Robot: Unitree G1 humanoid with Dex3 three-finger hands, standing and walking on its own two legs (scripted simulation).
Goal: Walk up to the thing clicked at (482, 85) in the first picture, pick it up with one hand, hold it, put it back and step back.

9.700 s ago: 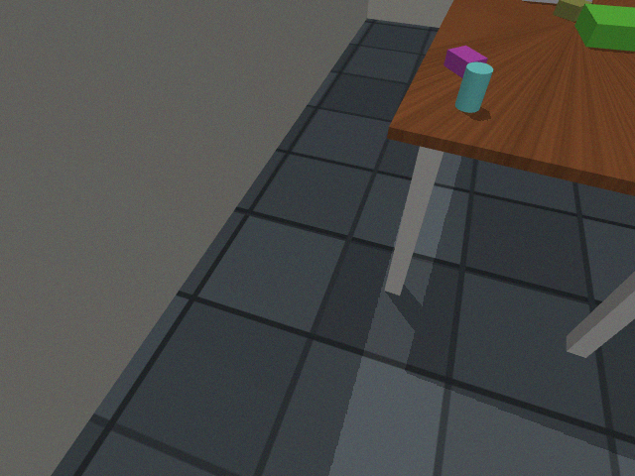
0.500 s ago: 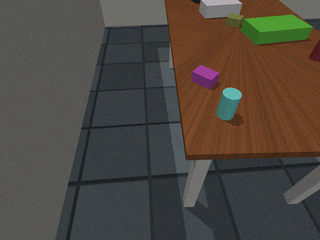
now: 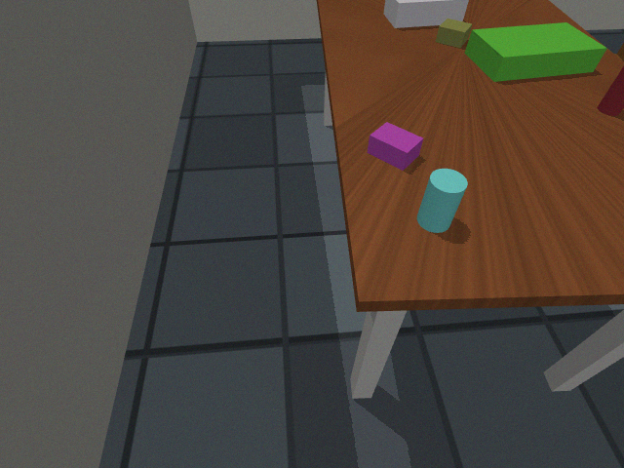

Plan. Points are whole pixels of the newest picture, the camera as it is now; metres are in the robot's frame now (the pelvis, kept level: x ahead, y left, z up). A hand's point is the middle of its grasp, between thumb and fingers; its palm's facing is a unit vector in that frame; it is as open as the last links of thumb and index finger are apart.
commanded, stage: stand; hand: right
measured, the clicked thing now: (440, 201) +0.51 -0.21 +0.02
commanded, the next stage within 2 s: none
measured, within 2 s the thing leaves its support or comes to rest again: neither
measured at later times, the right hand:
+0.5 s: hand out of the picture +0.07 -0.25 -0.16, palm faces -0.02 +0.94 -0.34, open 7.4 cm
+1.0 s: hand out of the picture +0.06 -0.25 -0.16, palm faces -0.01 +0.94 -0.34, open 7.4 cm
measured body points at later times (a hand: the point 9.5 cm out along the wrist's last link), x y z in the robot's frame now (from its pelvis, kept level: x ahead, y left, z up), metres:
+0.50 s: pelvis -0.01 +0.00 +0.00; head +0.00 +0.00 +0.45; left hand +0.06 +0.31 -0.13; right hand +0.07 -0.30 -0.13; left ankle +0.01 +0.13 -0.75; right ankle -0.02 -0.14 -0.75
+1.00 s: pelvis -0.01 +0.00 +0.00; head +0.00 +0.01 +0.45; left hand +0.06 +0.31 -0.13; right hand +0.06 -0.30 -0.13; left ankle +0.01 +0.13 -0.75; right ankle -0.02 -0.14 -0.75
